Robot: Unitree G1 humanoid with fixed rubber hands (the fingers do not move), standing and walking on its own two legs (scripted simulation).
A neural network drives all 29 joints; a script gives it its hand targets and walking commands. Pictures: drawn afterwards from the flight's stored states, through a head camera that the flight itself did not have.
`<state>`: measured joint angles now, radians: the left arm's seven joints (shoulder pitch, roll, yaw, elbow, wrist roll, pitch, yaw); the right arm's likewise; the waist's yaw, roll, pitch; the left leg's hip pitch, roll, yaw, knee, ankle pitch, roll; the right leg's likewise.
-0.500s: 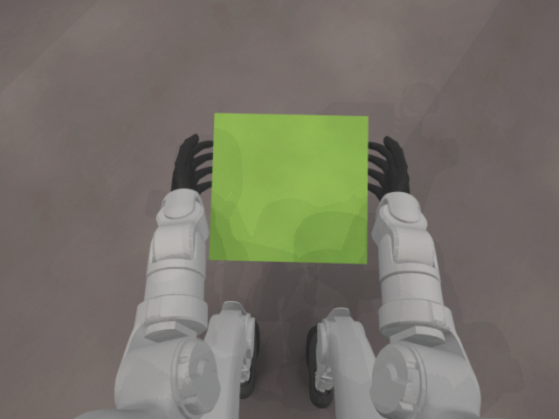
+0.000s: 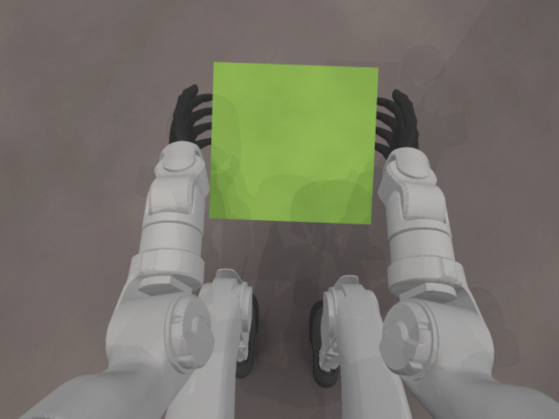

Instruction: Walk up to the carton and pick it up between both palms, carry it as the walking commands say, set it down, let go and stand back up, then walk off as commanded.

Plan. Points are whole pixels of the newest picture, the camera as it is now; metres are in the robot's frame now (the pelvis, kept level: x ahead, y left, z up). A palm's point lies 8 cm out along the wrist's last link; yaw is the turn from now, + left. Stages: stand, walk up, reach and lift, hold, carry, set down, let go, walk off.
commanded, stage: set down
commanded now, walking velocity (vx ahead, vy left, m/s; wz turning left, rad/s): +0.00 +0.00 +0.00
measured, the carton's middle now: (290, 156) +0.49 +0.01 -0.16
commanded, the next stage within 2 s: none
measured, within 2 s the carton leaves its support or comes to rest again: neither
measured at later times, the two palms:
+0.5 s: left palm (200, 150) +0.49 +0.16 -0.16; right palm (379, 153) +0.50 -0.14 -0.16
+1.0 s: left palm (211, 154) +0.52 +0.16 -0.25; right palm (365, 157) +0.52 -0.14 -0.25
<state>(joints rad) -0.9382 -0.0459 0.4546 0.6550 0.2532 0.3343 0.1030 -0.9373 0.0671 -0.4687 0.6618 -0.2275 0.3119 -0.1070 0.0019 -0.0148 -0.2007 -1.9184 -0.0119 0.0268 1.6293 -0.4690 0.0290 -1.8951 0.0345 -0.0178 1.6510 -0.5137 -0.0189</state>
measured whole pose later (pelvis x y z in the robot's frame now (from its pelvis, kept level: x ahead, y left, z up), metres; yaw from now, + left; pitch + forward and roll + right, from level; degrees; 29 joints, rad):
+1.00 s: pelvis -0.01 +0.00 -0.12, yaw +0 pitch +44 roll +0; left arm -1.26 0.13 0.37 0.78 0.12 0.29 0.12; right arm -1.26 -0.09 -0.39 0.77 -0.11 0.27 -0.13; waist 0.01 -0.02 0.10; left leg -2.26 -0.02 0.03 2.02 -0.53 0.03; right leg -2.23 0.05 -0.03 2.04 -0.58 -0.02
